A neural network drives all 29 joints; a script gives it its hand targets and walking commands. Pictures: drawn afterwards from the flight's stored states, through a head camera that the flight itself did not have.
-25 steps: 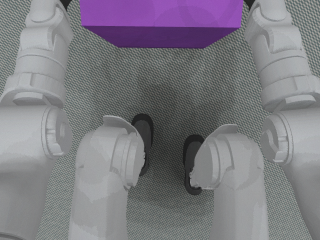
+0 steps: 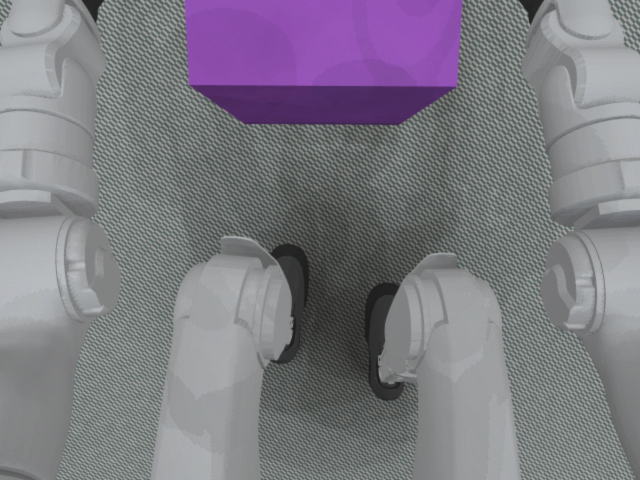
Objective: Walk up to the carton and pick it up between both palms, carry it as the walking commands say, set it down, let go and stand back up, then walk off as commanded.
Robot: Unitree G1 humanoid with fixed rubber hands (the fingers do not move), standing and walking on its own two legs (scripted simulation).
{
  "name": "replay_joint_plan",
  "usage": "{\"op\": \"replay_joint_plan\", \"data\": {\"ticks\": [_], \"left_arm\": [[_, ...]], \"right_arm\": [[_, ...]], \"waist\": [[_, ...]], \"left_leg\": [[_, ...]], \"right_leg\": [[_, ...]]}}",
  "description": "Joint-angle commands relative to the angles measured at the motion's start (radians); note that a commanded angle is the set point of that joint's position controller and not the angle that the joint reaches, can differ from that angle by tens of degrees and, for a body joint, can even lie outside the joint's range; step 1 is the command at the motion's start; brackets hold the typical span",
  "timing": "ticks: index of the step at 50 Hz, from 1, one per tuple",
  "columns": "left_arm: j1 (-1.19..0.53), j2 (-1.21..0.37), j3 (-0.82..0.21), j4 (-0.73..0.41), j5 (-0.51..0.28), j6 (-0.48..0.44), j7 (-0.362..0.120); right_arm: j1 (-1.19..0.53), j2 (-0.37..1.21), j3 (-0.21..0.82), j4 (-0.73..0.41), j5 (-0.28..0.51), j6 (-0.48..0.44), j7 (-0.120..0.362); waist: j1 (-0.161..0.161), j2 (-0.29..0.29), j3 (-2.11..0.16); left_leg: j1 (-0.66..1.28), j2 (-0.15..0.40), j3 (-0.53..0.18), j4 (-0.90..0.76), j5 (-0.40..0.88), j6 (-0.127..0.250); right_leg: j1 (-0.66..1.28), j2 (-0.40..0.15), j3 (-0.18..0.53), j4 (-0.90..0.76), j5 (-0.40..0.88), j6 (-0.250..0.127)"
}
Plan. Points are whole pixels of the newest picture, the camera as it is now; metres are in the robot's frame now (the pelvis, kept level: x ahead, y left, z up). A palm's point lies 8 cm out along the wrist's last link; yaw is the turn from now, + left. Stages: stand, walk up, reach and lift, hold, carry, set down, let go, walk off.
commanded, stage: set down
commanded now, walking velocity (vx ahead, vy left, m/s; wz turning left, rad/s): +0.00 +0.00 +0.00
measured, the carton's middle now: out of the picture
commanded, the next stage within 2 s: let go in 1.00 s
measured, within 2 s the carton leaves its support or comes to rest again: neither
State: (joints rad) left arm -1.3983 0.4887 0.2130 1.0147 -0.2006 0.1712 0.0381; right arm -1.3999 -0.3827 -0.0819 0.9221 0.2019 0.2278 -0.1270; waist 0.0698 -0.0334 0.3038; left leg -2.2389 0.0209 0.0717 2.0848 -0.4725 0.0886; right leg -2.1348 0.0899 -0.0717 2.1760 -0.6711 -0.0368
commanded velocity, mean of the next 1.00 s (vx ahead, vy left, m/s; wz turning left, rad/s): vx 0.00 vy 0.00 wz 0.00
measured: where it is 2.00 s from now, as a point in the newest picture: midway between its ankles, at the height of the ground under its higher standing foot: (335, 341)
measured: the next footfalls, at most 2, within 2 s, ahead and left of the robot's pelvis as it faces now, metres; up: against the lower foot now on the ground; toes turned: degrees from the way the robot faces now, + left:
none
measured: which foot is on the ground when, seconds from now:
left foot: down 0.00-1.00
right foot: down 0.00-1.00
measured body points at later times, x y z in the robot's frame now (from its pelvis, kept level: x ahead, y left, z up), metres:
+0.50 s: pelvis +0.02 +0.00 +0.13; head +0.34 +0.03 +0.44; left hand +0.54 +0.30 +0.04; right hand +0.59 -0.14 +0.03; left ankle +0.14 +0.09 -0.36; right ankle +0.09 -0.09 -0.36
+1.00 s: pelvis +0.05 +0.01 +0.27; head +0.34 +0.04 +0.61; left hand +0.53 +0.31 +0.18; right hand +0.59 -0.15 +0.18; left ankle +0.14 +0.09 -0.36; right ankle +0.09 -0.09 -0.36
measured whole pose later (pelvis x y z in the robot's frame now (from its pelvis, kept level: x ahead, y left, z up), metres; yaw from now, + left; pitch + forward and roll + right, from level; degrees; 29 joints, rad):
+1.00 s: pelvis +0.05 +0.01 +0.27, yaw +1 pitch +43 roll -3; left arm -1.08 0.37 0.33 0.90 -0.05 0.18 -0.08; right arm -1.12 -0.32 -0.28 0.93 0.02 0.20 0.03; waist 0.07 -0.01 -0.05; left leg -1.53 -0.04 0.01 1.03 -0.24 0.06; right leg -1.45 0.08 0.00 1.08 -0.37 -0.01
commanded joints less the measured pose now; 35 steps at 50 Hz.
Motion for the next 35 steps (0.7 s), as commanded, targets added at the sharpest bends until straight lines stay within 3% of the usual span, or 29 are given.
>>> {"op": "replay_joint_plan", "data": {"ticks": [1, 8, 19, 35], "left_arm": [[-0.197, 0.154, 0.053, -0.101, 0.025, -0.006, -0.022], [-0.167, 0.13, 0.082, -0.121, 0.047, -0.001, -0.061], [-0.113, 0.151, 0.119, -0.153, 0.084, 0.023, -0.091], [0.029, 0.117, 0.11, -0.278, 0.095, 0.036, -0.108]], "right_arm": [[-0.22, -0.105, -0.054, -0.095, -0.045, -0.008, 0.015], [-0.19, -0.09, -0.107, -0.103, -0.108, -0.004, 0.043], [-0.154, -0.069, -0.119, -0.15, -0.122, 0.023, 0.059], [-0.018, -0.078, -0.156, -0.198, -0.127, 0.012, 0.099]], "waist": [[0.041, 0.04, -1.306], [0.023, 0.024, -1.294], [0.038, -0.005, -1.375], [0.017, 0.051, -1.421]], "left_leg": [[1.039, -0.012, -0.133, -0.157, 0.431, -0.059], [1.016, -0.026, -0.13, -0.29, 0.397, -0.064], [1.056, -0.037, -0.093, -0.484, 0.378, -0.062], [1.468, -0.031, -0.135, -0.779, 0.604, -0.081]], "right_leg": [[0.203, -0.026, 0.063, -0.31, 0.192, 0.035], [0.239, -0.025, 0.063, -0.437, 0.202, 0.042], [0.472, -0.02, 0.069, -0.628, 0.264, 0.056], [0.618, -0.015, 0.062, -0.939, 0.376, 0.059]]}}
